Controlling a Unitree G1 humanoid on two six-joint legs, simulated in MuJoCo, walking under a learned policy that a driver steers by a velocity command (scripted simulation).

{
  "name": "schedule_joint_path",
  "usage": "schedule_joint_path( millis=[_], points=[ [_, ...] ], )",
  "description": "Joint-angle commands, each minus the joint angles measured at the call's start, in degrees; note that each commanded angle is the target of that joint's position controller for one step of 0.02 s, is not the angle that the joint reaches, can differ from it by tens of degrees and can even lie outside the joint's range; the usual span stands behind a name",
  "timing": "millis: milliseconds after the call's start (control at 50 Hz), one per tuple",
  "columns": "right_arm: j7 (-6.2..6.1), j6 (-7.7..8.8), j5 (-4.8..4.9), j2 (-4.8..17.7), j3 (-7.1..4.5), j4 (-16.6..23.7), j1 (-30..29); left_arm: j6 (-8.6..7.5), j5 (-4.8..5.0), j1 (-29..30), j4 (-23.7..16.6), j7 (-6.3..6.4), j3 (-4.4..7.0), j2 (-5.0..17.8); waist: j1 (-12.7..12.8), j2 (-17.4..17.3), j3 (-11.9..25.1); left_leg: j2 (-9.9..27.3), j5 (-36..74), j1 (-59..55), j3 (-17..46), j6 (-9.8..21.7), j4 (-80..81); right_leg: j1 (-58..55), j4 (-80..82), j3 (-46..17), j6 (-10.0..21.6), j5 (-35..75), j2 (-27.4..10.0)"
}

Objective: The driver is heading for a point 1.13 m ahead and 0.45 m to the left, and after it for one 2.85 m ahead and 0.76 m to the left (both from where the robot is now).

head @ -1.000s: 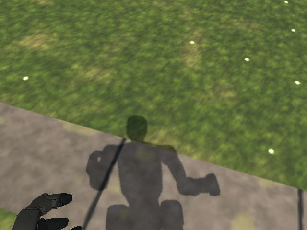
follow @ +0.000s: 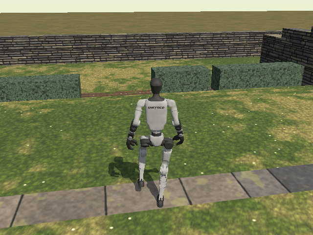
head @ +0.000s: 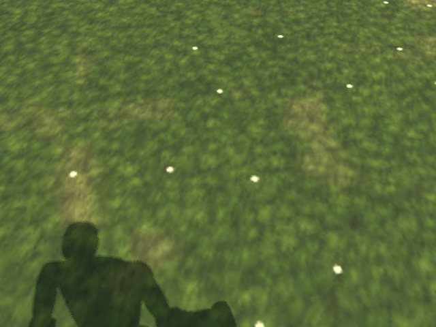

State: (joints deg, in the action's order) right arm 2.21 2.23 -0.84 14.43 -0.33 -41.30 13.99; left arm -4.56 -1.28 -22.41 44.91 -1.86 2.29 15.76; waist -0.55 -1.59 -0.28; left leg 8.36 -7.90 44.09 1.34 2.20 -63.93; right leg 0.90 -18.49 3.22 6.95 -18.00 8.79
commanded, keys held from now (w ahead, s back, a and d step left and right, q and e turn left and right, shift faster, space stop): w+q+shift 1.00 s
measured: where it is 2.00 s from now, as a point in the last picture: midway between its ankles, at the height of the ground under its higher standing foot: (27, 115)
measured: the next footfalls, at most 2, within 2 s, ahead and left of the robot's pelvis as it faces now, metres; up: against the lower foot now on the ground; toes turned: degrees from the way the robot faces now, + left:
left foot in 0.20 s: +0.41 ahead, +0.06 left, +0.00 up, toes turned +9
right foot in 0.64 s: +0.87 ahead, +0.00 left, +0.00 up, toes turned +34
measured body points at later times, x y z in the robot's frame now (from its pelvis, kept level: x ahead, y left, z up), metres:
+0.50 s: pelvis +0.48 +0.05 +0.00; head +0.50 +0.06 +0.45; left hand +0.68 +0.31 -0.04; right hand +0.51 -0.24 -0.12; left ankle +0.37 +0.05 -0.73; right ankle +0.73 -0.09 -0.67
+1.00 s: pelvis +0.90 +0.20 -0.02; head +0.92 +0.22 +0.43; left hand +0.63 +0.31 -0.14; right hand +1.26 +0.28 -0.05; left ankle +0.98 +0.39 -0.68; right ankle +0.84 -0.02 -0.73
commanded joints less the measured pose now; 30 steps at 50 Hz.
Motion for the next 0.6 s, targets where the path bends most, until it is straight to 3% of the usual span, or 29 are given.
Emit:
schedule_joint_path(
  millis=[20, 80, 120, 160, 180, 200, 220, 240, 260, 280, 300, 340, 380, 420, 480, 540, 580, 600],
  points=[
    [0.68, 0.57, 1.19, 4.4, -1.23, 3.0, -5.5, -2.53, 0.34, 1.4, -2.2, -0.05, 1.24, 6.4, 0.8, 2.7, -9.0, -3.8, 10.6, -2.6, -2.7, 1.8, 11.0, 10.0, 14.5, 1.5, -1.5, 32.1, -11.8],
    [1.87, 1.24, 0.97, 3.2, -0.72, 2.5, -6.8, -3.77, 0.92, 0.6, -0.8, 0.91, 0.57, 6.7, 0.7, 2.7, -6.3, -7.1, 20.3, -10.0, -8.8, 4.4, 21.4, 4.2, 16.8, 5.9, -4.7, 51.1, -13.5],
    [1.93, 1.02, 0.96, 4.7, -1.11, 0.8, -3.5, -3.86, 0.66, 2.0, -0.8, 2.23, 1.08, 9.1, -1.8, 5.9, -2.2, -10.7, 21.1, -15.9, -11.0, 5.4, 24.5, -3.1, 11.7, 7.9, -6.5, 70.7, -15.4],
    [1.13, 0.07, 0.74, 8.5, -2.4, -2.3, 5.9, -2.16, -0.63, 4.1, -1.1, 3.96, 2.15, 11.9, -7.3, 8.8, 3.3, -15.2, 13.5, -24.7, -13.1, 6.3, 24.0, -8.7, -2.3, 8.2, -7.8, 89.9, -17.4],
    [0.69, -0.34, 0.68, 11.3, -3.69, -5.2, 16.3, -0.83, -1.58, 7.1, -2.0, 4.58, 2.71, 13.3, -12.9, 9.1, 7.2, -16.6, 8.5, -33.6, -12.0, 7.8, 23.8, -7.7, -16.4, 7.9, -7.9, 93.9, -18.3],
    [0.05, -0.76, 0.65, 13.8, -5.21, -8.6, 28.8, 0.3, -1.92, 12.2, -3.1, 4.94, 3.13, 14.1, -20.1, 7.7, 9.4, -13.8, 5.3, -43.7, -6.7, 11.4, 28.0, -1.6, -38.2, 7.5, -7.5, 87.5, -17.4],
    [-0.84, -1.3, 1.25, 14.2, -6.1, -10.5, 31.7, 0.21, -1.83, 16.3, -3.4, 3.81, 2.08, 9.7, -20.6, -1.5, 5.4, -11.5, 2.0, -50.0, -1.9, 13.7, 30.7, 12.4, -64.4, 7.8, -6.2, 37.3, -7.6],
    [-1.0, -1.45, 0.3, 14.0, -5.65, -10.1, 24.7, -0.98, -2.06, 14.1, -7.9, 2.6, -1.23, -2.0, -8.4, -16.8, 1.6, -6.1, 12.4, -58.1, 14.9, 18.9, 22.8, 40.8, -83.4, 0.2, -7.7, -12.4, -0.5],
    [-1.3, -1.39, -0.33, 14.7, -5.78, -6.6, 17.4, -2.06, -0.21, 8.2, -11.6, 1.81, -2.41, -0.5, -3.7, -15.3, 12.3, 3.3, -11.3, -63.5, 41.3, 26.9, 40.5, 49.3, -83.8, -9.7, -7.4, -11.4, -2.1],
    [-1.55, -1.21, -0.32, 11.6, -5.71, -4.4, 14.5, -3.36, -1.57, 10.6, -11.0, 1.47, -2.23, 4.4, -3.6, -2.0, 7.4, 4.4, -26.5, -55.2, 47.7, 23.9, 52.2, 48.3, -75.7, -11.5, -5.4, -4.7, -5.8],
    [-1.42, -0.98, -0.21, 9.6, -5.27, -4.8, 11.9, -3.41, -2.07, 13.0, -10.5, 1.28, -1.82, 6.4, -1.0, 7.0, 1.3, 2.6, -27.6, -44.4, 43.1, 20.1, 53.8, 44.5, -68.3, -10.8, -5.0, -0.6, -8.7],
    [-1.87, 0.83, 0.04, 10.1, -4.92, -4.9, 11.0, -1.21, -3.62, 14.0, -11.2, 1.58, -2.55, 5.7, 2.1, 9.0, -4.0, -1.3, -18.3, -30.8, 35.3, 18.7, 54.2, 39.1, -60.0, -10.1, -7.3, -1.3, -11.8],
    [-1.7, 2.27, 0.29, 10.5, -4.78, -4.9, 10.1, 0.85, -3.5, 15.8, -12.0, 1.52, -3.27, 4.8, 2.9, 7.7, -6.6, -5.8, -12.6, -20.7, 27.1, 17.8, 56.2, 34.0, -49.2, -7.3, -9.4, 0.8, -14.3],
    [-1.66, 2.79, 0.64, 10.8, -5.13, -5.0, 11.1, 0.8, -2.21, 23.0, -15.1, 1.03, -3.8, 4.3, 0.1, 4.7, -7.9, -8.2, -3.1, -17.8, 22.5, 16.8, 57.5, 31.2, -36.7, -5.0, -10.6, 9.7, -14.9],
    [-1.1, 2.69, 1.58, 11.6, -5.98, -5.5, 13.5, 0.6, -0.75, 29.1, -17.2, 0.69, -4.48, 2.1, -4.9, 1.0, -5.5, -10.3, 8.6, -24.1, 20.3, 12.7, 55.0, 27.6, -21.4, -2.9, -10.2, 22.7, -12.2],
    [-1.25, 2.41, 1.17, 12.8, -6.77, -5.5, 14.4, 0.06, -0.3, 30.6, -18.1, 0.96, -4.02, 3.2, -6.6, -1.7, -3.0, -8.6, 18.9, -33.4, 21.7, 10.7, 50.3, 25.2, -13.4, -3.2, -9.2, 23.6, -9.7],
    [-1.75, 2.5, 0.92, 14.3, -7.24, -4.8, 12.5, -0.41, -0.36, 25.3, -16.7, 1.69, -2.7, 6.1, -3.8, -2.4, 1.0, -8.2, 30.0, -37.1, 22.6, 8.2, 42.6, 16.3, -9.5, -4.0, -8.3, 19.1, -7.3],
    [-1.64, 2.65, 0.49, 16.3, -7.64, -4.4, 10.8, -0.71, -0.03, 17.5, -14.6, 2.37, -1.3, 9.1, 0.6, -2.0, 6.3, -8.6, 36.0, -38.2, 21.9, 6.9, 33.1, 8.0, -10.0, -4.2, -7.5, 13.7, -6.5]
  ],
)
